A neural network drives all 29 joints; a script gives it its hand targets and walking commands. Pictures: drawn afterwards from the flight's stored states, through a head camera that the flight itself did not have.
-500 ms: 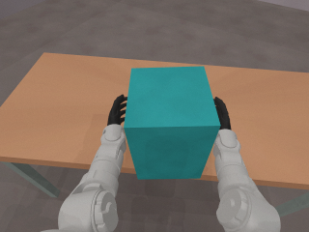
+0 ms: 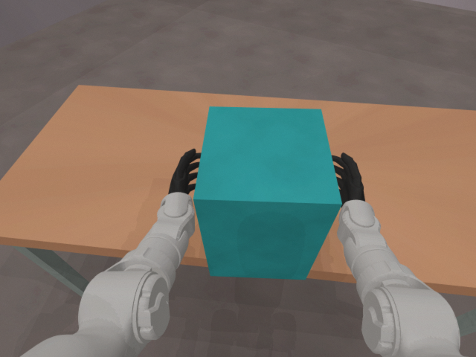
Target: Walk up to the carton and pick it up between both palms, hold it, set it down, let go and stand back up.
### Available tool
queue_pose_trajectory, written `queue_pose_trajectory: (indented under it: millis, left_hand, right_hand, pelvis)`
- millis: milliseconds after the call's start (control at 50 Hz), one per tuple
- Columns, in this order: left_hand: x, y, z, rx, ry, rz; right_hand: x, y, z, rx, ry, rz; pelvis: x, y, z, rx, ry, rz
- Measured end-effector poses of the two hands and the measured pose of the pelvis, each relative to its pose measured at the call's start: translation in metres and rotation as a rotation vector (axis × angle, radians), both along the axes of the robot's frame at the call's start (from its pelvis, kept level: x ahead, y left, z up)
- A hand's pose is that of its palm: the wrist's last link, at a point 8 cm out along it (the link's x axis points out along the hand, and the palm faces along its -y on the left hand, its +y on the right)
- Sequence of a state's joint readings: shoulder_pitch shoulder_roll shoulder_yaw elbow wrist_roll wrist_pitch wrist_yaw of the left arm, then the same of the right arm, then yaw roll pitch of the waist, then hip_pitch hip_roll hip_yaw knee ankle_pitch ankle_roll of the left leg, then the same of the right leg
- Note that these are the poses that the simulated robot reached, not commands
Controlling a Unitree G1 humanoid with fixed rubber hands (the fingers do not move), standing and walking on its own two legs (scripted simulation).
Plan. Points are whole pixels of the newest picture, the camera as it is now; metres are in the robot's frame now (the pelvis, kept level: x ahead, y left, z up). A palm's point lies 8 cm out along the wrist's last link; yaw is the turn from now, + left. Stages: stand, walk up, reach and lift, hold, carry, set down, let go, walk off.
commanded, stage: set down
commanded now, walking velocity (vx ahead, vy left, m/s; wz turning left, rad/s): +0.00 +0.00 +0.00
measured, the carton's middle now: (261, 199) +0.41 -0.01 +0.01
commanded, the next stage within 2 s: none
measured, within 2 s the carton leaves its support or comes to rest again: neither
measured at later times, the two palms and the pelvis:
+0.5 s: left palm (156, 245) +0.30 +0.16 +0.02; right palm (368, 255) +0.31 -0.19 +0.01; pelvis -0.05 -0.01 +0.00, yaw +0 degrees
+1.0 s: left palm (149, 293) +0.24 +0.16 -0.02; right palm (388, 293) +0.26 -0.22 -0.01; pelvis -0.06 -0.03 -0.01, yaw +0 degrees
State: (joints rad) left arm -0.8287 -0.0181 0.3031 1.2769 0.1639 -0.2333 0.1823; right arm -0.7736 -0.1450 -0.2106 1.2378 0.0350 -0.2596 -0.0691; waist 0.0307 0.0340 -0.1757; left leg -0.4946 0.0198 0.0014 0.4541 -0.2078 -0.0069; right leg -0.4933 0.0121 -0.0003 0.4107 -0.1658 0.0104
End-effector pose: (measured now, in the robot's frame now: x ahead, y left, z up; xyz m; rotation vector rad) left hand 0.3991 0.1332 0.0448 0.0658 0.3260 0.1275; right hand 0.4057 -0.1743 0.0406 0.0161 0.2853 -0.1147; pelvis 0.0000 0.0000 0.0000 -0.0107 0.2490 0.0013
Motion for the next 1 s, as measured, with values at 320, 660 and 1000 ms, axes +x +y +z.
queue_pose_trajectory:
  millis: [320, 660, 1000]
  left_hand:
    - [-0.057, 0.024, -0.013, 0.013, -0.061, 0.029]
    - [-0.122, 0.025, -0.035, -0.044, -0.058, 0.054]
    - [-0.163, 0.031, -0.06, -0.024, -0.032, 0.074]
  right_hand:
    - [-0.037, -0.005, 0.011, -0.012, -0.09, 0.015]
    - [-0.125, -0.031, -0.034, -0.043, 0.048, 0.027]
    - [-0.149, -0.047, -0.049, -0.021, 0.007, 0.008]
  pelvis:
    - [-0.025, -0.004, -0.001, 0.005, -0.036, 0.0]
    - [-0.061, -0.017, -0.005, 0.023, -0.1, -0.001]
    - [-0.06, -0.026, -0.006, 0.035, -0.12, -0.002]
